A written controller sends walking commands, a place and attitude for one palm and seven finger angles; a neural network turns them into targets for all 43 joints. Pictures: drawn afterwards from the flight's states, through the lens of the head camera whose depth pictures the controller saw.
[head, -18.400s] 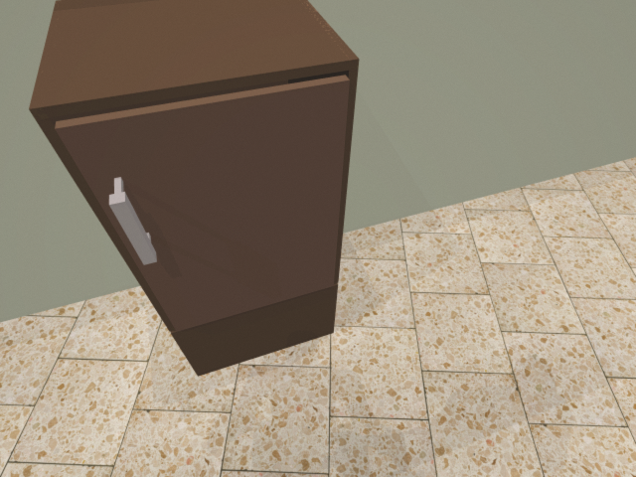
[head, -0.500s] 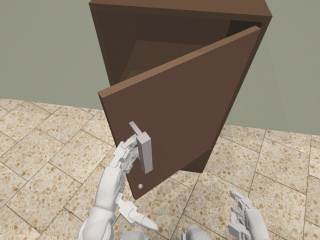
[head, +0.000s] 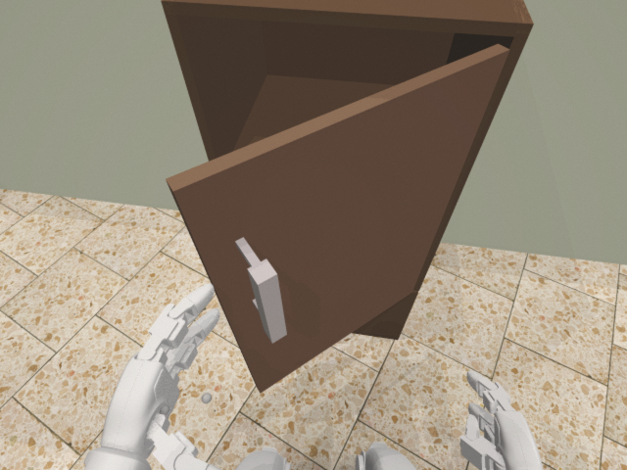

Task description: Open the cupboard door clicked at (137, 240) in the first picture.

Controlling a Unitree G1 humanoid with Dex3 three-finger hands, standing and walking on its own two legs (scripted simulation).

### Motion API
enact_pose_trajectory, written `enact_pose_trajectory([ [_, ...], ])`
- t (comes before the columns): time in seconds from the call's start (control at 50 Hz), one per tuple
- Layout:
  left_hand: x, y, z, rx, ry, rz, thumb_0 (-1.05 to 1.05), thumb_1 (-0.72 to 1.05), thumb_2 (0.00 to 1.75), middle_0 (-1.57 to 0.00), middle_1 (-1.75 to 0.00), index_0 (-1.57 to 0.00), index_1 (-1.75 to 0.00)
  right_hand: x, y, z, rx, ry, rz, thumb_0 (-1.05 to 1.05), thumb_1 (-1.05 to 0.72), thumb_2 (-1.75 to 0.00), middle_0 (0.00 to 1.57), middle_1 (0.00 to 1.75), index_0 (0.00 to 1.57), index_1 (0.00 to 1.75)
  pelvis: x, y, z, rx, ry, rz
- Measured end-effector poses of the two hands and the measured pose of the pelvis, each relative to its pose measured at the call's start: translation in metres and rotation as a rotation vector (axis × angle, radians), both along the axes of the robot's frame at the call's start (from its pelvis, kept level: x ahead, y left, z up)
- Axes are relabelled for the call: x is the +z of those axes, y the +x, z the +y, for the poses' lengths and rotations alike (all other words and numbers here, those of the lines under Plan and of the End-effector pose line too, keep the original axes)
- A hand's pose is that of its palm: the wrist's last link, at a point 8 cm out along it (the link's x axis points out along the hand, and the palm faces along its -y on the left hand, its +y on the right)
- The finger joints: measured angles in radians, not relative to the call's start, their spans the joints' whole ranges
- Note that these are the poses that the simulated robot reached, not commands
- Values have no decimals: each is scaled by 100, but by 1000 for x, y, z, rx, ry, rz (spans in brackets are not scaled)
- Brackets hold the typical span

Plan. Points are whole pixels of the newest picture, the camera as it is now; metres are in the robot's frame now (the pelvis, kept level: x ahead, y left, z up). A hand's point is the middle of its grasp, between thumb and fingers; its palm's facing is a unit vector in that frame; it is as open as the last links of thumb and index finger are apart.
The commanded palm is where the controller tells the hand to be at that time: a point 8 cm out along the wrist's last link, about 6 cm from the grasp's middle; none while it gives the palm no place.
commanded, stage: slide the hand sideways off the handle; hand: left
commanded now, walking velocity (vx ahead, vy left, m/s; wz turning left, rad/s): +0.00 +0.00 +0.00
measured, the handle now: (261, 292) +0.31 +0.08 +0.08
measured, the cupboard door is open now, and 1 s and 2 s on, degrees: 43 43 43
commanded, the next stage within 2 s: draw the hand back to the body in 0.16 s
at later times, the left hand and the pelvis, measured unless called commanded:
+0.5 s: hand (149, 399) +0.18 +0.16 +0.11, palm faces -0.10 -0.99 -0.09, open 16.3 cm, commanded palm +0.15 +0.22 +0.12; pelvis +0.00 +0.01 +0.01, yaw +0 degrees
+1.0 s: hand (46, 364) +0.19 +0.24 +0.16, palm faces +0.23 -0.92 -0.33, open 14.5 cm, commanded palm +0.15 +0.28 +0.19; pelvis +0.01 +0.03 +0.05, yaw -1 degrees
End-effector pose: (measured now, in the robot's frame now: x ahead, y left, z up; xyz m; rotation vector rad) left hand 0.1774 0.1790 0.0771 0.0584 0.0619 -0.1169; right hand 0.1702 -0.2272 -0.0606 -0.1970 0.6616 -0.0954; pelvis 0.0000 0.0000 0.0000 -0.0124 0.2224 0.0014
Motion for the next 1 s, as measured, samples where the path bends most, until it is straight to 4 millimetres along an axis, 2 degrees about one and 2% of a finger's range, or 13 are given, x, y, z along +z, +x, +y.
enact_pose_trajectory([
  [0.12, 1, -5, 11, 0, 1, -7, -1, -50, 30, -16, -30, -16, -31, 0, 1, -4, -7, -12, -21, 1, -91, -90, 20, 30, 20, 30, -3, -3, 0, 4, -6, 2],
  [0.32, 1, -5, 13, -31, -23, -5, -1, -50, 30, -15, -30, -15, -30, 2, -5, 4, -21, -9, -37, 1, -91, -90, 20, 30, 20, 30, -3, -7, 5, 1, -11, -5],
  [0.48, 37, -13, 35, 5, 27, -58, -1, -50, 30, -15, -30, -15, -30, 14, -10, 16, -42, 20, -47, 1, -91, -90, 20, 30, 20, 30, 9, -4, 12, 0, -18, -47],
  [0.66, 49, -17, 55, 5, 14, -32, -1, -50, 30, -15, -30, -15, -30, 34, -5, 24, -23, 3, -96, 1, -91, -90, 20, 30, 20, 30, 21, -3, 20, 5, -30, -90],
  [0.78, 71, -15, 70, 16, 38, -85, -1, -47, 32, -16, -30, -15, -30, 46, 0, 29, -17, -4, -130, 1, -90, -90, 20, 30, 20, 30, 29, 1, 24, 6, -36, -118],
  [0.86, 88, -15, 86, 175, 192, -85, -1, -39, 35, -16, -30, -16, -30, 54, 3, 34, -27, -17, -126, 1, -90, -90, 20, 30, 20, 30, 37, 5, 26, -6, -30, -138],
  [1.0, 101, -19, 101, 351, 283, -41, -1, -19, 43, -17, -30, -16, -30, 56, 4, 43, -12, -13, -79, 1, -90, -90, 20, 30, 20, 30, 52, 12, 31, -5, -26, -171],
])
